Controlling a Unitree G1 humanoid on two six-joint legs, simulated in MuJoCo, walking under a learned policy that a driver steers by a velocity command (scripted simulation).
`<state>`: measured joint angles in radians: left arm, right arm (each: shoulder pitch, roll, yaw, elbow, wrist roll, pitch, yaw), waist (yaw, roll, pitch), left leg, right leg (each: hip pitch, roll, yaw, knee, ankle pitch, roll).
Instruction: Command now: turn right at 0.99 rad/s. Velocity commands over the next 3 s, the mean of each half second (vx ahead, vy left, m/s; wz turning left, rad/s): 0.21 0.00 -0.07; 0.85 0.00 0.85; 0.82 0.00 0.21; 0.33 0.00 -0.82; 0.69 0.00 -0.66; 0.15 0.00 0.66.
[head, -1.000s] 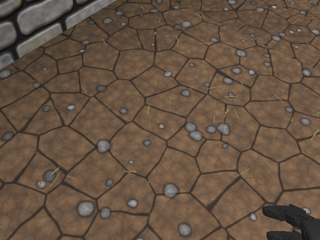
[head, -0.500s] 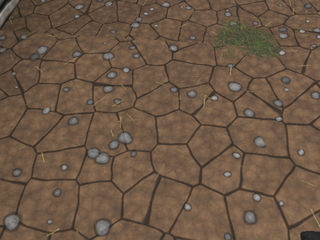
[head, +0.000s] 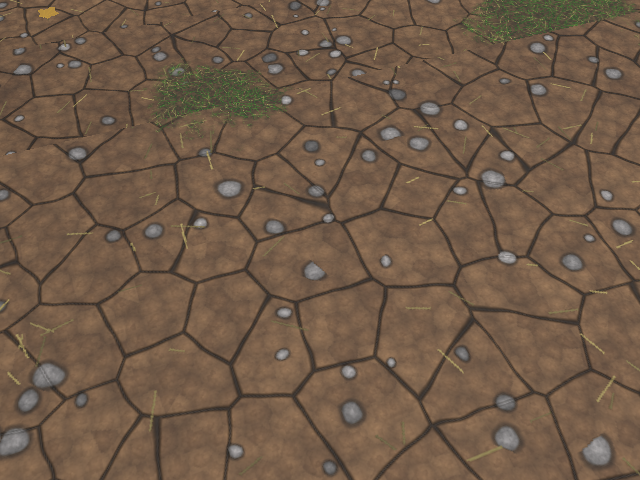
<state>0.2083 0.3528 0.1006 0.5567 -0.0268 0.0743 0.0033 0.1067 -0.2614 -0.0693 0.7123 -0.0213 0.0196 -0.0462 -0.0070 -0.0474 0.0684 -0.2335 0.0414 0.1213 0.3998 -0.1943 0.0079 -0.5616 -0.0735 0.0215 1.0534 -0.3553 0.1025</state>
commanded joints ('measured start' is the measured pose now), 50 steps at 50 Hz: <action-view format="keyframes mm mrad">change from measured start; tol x32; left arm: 1 -78 50 6 -109 4 -19 -9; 50 -50 10 -60 84 101 -114 -29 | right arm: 1 -17 -222 -66 -61 4 -6 9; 50 254 -188 -37 20 27 -81 54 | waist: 1 -36 206 -141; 7 46 147 -171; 9 3 -313 -242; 35 40 -29 140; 42 -113 308 -279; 50 21 23 -8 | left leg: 1 175 259 -103 -109 259 198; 7 41 233 -14 115 275 82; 9 -378 53 47 517 -473 -86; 26 -684 69 -132 772 99 -32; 35 -656 106 4 500 14 125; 39 -105 -119 141 432 -206 227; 42 544 168 -893 -99 -604 392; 50 8 14 -504 -210 -106 307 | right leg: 1 -2 -23 -51 -137 2 -8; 6 263 47 -99 -507 68 -96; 9 686 -338 364 -639 878 -349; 16 523 -251 200 -917 -282 -277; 32 621 -286 -234 -1020 -117 -195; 35 714 -279 -326 -991 83 -191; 39 674 -266 -400 -447 1199 -185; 40 479 -242 -384 -100 1089 -163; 42 -205 90 -111 490 -160 -51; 50 -117 -91 10 129 90 -34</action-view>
